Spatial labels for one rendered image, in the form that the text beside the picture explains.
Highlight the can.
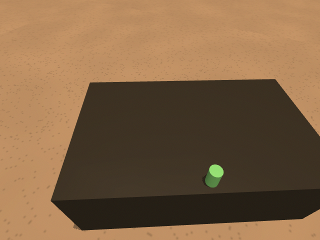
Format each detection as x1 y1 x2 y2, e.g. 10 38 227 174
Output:
205 164 224 188

